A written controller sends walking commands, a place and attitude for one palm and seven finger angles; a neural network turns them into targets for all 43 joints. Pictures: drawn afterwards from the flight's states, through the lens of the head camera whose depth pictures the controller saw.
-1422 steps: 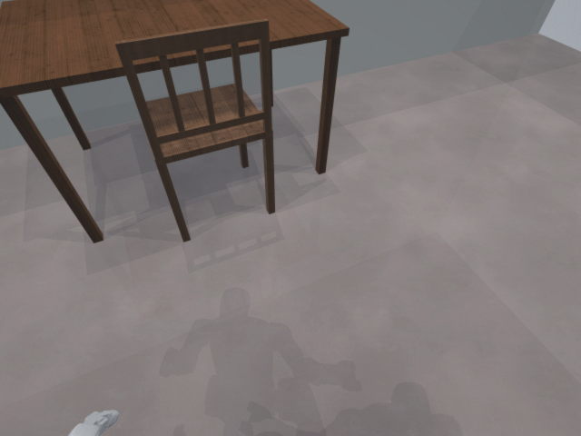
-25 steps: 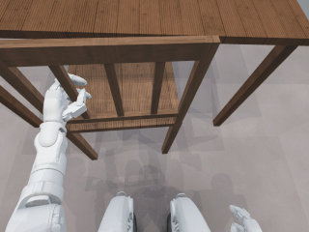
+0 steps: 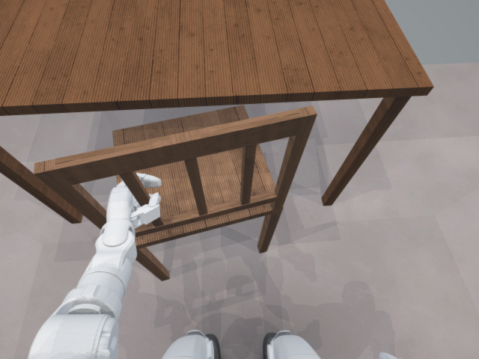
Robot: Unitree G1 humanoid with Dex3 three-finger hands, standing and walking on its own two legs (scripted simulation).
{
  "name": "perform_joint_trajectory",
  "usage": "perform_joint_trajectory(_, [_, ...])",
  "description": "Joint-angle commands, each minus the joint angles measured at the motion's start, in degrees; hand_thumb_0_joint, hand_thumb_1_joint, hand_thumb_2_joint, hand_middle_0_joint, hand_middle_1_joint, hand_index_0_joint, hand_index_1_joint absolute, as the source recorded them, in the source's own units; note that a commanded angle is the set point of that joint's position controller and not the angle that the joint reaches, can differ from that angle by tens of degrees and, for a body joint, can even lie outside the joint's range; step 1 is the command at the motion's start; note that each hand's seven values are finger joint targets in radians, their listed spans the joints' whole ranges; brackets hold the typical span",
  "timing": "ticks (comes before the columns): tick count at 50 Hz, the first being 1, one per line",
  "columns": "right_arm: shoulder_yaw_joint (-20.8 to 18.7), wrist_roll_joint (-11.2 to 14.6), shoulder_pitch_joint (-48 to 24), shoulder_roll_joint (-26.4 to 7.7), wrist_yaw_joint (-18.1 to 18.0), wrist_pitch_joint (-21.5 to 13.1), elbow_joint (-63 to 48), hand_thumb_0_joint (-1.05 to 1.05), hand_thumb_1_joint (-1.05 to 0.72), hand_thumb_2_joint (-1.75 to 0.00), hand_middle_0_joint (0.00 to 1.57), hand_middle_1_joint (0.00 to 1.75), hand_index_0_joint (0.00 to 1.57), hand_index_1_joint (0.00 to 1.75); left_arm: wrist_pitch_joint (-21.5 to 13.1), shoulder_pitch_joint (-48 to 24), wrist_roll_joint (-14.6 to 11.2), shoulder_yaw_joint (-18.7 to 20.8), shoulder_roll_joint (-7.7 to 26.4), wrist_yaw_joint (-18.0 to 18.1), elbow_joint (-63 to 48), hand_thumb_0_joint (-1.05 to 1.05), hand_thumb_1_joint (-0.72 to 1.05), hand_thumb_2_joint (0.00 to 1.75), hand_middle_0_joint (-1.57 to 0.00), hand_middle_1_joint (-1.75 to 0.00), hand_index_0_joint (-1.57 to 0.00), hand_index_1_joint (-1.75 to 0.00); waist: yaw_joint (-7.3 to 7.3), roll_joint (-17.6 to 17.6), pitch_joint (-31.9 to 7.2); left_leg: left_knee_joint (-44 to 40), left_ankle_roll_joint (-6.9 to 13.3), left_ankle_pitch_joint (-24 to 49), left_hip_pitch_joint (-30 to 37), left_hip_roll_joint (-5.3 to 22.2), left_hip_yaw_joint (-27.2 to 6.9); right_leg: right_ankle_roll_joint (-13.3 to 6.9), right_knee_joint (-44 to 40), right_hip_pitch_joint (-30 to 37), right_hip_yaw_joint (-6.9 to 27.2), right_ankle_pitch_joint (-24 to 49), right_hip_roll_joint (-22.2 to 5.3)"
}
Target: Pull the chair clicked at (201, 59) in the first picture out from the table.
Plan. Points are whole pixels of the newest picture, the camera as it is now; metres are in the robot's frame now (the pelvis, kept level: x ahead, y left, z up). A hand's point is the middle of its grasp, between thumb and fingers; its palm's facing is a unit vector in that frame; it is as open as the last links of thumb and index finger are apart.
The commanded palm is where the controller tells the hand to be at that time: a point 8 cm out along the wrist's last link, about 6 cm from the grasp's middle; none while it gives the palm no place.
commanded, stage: step backward, pulling the chair out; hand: left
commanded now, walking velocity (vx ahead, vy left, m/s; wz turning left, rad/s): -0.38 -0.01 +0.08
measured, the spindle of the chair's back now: (197, 188) +0.43 +0.08 -0.08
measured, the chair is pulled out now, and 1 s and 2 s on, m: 0.08 0.19 0.41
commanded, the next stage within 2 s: none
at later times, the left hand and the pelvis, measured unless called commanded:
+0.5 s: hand (166, 252) +0.29 +0.13 -0.06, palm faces +0.02 -0.99 -0.17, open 5.1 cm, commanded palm +0.30 +0.18 -0.06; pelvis -0.06 +0.00 +0.00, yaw +0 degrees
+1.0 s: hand (161, 271) +0.26 +0.13 -0.06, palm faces +0.04 -0.98 -0.22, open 5.3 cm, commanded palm +0.25 +0.18 -0.06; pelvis -0.11 -0.01 +0.00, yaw +1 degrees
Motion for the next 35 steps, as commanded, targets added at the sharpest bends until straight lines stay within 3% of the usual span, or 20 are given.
perform_joint_trajectory(1, [-3.08,0.11,3.03,-8.10,-1.56,-2.28,-4.05,0.00,-0.90,-0.90,0.20,0.30,0.20,0.30,-2.77,-16.98,3.14,-1.96,13.07,0.74,-11.70,0.00,0.90,0.90,-0.50,-1.45,-0.50,-1.45,1.01,3.53,-28.90,-5.90,-1.22,20.50,15.35,9.97,-10.77,-2.22,-1.29,12.67,5.24,24.34,-7.14])
perform_joint_trajectory(4, [-2.99,0.28,2.58,-8.18,-1.98,-3.07,-3.00,0.00,-0.90,-0.90,0.20,0.30,0.20,0.30,-3.20,-17.52,2.91,-1.38,14.81,1.51,-10.46,0.00,0.90,0.90,-0.50,-1.45,-0.50,-1.45,0.90,4.05,-27.83,-6.29,-1.40,13.03,15.39,8.34,-9.55,-2.13,-3.60,11.73,6.79,21.46,-8.44])
perform_joint_trajectory(7, [-2.83,0.43,2.01,-8.05,-2.21,-4.12,-2.28,0.00,-0.90,-0.90,0.20,0.30,0.20,0.30,-3.85,-19.13,2.82,-2.38,14.55,2.01,-9.71,0.00,0.90,0.90,-0.50,-1.45,-0.50,-1.45,0.75,2.31,-26.17,-5.51,-1.85,5.86,15.30,6.17,-8.18,-2.22,-7.43,10.37,8.51,15.64,-10.06])
perform_joint_trajectory(8, [-2.98,0.59,2.05,-8.61,-2.35,-4.34,-2.06,0.00,-0.90,-0.90,0.20,0.30,0.20,0.30,-3.81,-18.97,2.75,-1.47,16.11,2.31,-8.77,0.00,0.90,0.90,-0.50,-1.45,-0.50,-1.45,0.71,1.63,-25.42,-4.84,-2.05,3.65,15.44,5.21,-7.77,-2.31,-9.07,9.54,9.62,13.77,-10.84])
perform_joint_trajectory(11, [-2.70,0.80,1.32,-8.28,-2.16,-5.18,-1.68,0.00,-0.90,-0.90,0.20,0.30,0.20,0.30,-4.03,-19.48,2.73,-2.82,14.99,2.62,-8.07,0.00,0.90,0.90,-0.50,-1.45,-0.50,-1.45,0.87,-1.78,-24.36,-3.43,-2.53,-2.78,15.33,2.81,-6.70,-2.43,-13.61,8.78,12.00,7.61,-13.78])
perform_joint_trajectory(13, [-2.67,1.06,0.92,-8.73,-2.11,-5.57,-1.52,0.00,-0.90,-0.90,0.20,0.30,0.20,0.30,-3.74,-19.24,2.56,-2.83,15.34,2.84,-7.67,0.00,0.90,0.90,-0.50,-1.45,-0.50,-1.45,0.93,-4.24,-22.87,-3.01,-2.44,-5.28,15.99,1.90,-6.88,-2.37,-16.10,7.22,12.47,2.75,-14.35])
perform_joint_trajectory(14, [-2.50,1.12,0.67,-8.53,-2.08,-5.85,-1.40,0.00,-0.90,-0.90,0.20,0.30,0.20,0.30,-3.78,-19.49,2.58,-3.61,14.48,2.82,-8.22,0.00,0.90,0.90,-0.50,-1.45,-0.50,-1.45,1.03,-3.77,-22.81,-3.24,-2.42,-5.28,16.19,1.69,-6.83,-2.58,-16.36,7.29,11.95,1.69,-14.56])
perform_joint_trajectory(17, [-2.07,0.98,0.47,-8.67,-2.55,-6.92,-1.14,0.00,-0.90,-0.90,0.20,0.30,0.20,0.30,-4.08,-18.91,2.81,-5.49,11.62,2.56,-9.01,0.00,0.90,0.90,-0.50,-1.45,-0.50,-1.45,1.25,-2.62,-24.07,-7.62,-1.69,0.34,17.08,3.53,-8.46,-2.12,-12.53,8.60,7.54,3.80,-11.30])
perform_joint_trajectory(19, [-1.76,1.08,-0.38,-9.00,-2.92,-7.15,-1.73,0.00,-0.90,-0.90,0.20,0.30,0.20,0.30,-4.30,-18.84,2.77,-6.32,10.71,2.53,-9.67,0.00,0.90,0.90,-0.50,-1.45,-0.50,-1.45,1.63,1.35,-23.68,-11.47,-0.70,2.86,16.74,6.49,-10.79,-1.21,-7.82,8.08,3.75,2.51,-7.71])
perform_joint_trajectory(21, [-1.38,1.16,-1.51,-8.70,-2.78,-7.35,-2.99,0.00,-0.90,-0.90,0.20,0.30,0.20,0.30,-4.22,-19.79,2.25,-7.58,8.77,2.23,-10.23,0.00,0.90,0.90,-0.50,-1.45,-0.50,-1.45,1.93,4.27,-22.81,-16.19,1.23,-3.43,15.09,10.75,-14.45,-1.18,-1.80,7.66,1.56,-5.41,-4.80])
perform_joint_trajectory(23, [-1.06,0.65,-2.42,-8.83,-2.80,-7.57,-3.60,0.00,-0.90,-0.90,0.20,0.30,0.20,0.30,-3.80,-21.00,2.17,-7.91,8.12,2.09,-11.66,0.00,0.90,0.90,-0.50,-1.45,-0.50,-1.45,2.30,10.69,-20.64,-22.49,2.94,-15.24,12.84,14.80,-20.86,-1.86,6.34,5.22,0.74,-10.45,-2.87])
perform_joint_trajectory(24, [-0.84,0.25,-2.98,-8.54,-2.85,-7.58,-3.28,0.00,-0.90,-0.90,0.20,0.30,0.20,0.30,-3.41,-21.22,2.29,-7.77,7.79,2.09,-12.07,0.00,0.90,0.90,-0.50,-1.45,-0.50,-1.45,2.86,12.55,-20.46,-23.07,3.37,-15.20,12.62,16.67,-22.04,-2.13,10.27,5.13,0.49,-9.94,-3.12])
perform_joint_trajectory(25, [-0.65,-0.03,-3.01,-8.23,-2.83,-7.70,-3.00,0.00,-0.90,-0.90,0.20,0.30,0.20,0.30,-3.35,-21.82,2.23,-7.90,7.67,2.12,-12.54,0.00,0.90,0.90,-0.50,-1.45,-0.50,-1.45,3.08,12.31,-20.53,-21.28,3.77,-10.16,14.21,17.32,-21.28,-2.32,10.70,5.26,0.76,-9.71,-3.63])
perform_joint_trajectory(27, [-0.64,-0.63,-1.55,-8.02,-2.90,-8.62,-1.83,0.00,-0.90,-0.90,0.20,0.30,0.20,0.30,-3.64,-21.19,2.59,-7.10,8.18,2.18,-11.52,0.00,0.90,0.90,-0.50,-1.45,-0.50,-1.45,2.71,9.98,-22.03,-16.86,3.78,1.89,19.01,17.03,-18.49,-2.09,6.98,5.98,0.57,-9.09,-3.91])
perform_joint_trajectory(29, [-0.78,-0.82,-0.93,-8.08,-2.77,-9.21,-1.18,0.00,-0.90,-0.90,0.20,0.30,0.20,0.30,-3.63,-20.26,2.86,-6.47,8.55,2.13,-10.59,0.00,0.90,0.90,-0.50,-1.45,-0.50,-1.45,2.57,7.59,-21.80,-13.46,3.07,7.10,19.78,15.93,-16.35,-1.95,0.85,8.28,0.19,-5.28,-3.86])
perform_joint_trajectory(32, [-0.93,-1.17,-1.18,-8.09,-2.52,-9.81,-0.61,0.00,-0.90,-0.90,0.20,0.30,0.20,0.30,-3.92,-19.69,3.51,-6.48,8.60,1.70,-10.05,0.00,0.90,0.90,-0.50,-1.45,-0.50,-1.45,2.18,8.36,-20.72,-11.42,1.32,6.95,18.92,13.34,-13.95,-2.09,-3.37,9.77,0.36,2.12,-4.60])
perform_joint_trajectory(35, [-1.50,-0.96,-2.71,-8.03,-2.52,-9.31,-1.35,0.00,-0.90,-0.90,0.20,0.30,0.20,0.30,-3.19,-19.03,3.39,-4.07,11.29,2.07,-8.69,0.00,0.90,0.90,-0.50,-1.45,-0.50,-1.45,2.56,5.67,-18.79,-11.29,-0.12,-7.07,10.32,11.06,-12.47,-3.30,-2.72,10.54,1.90,-4.27,-6.31])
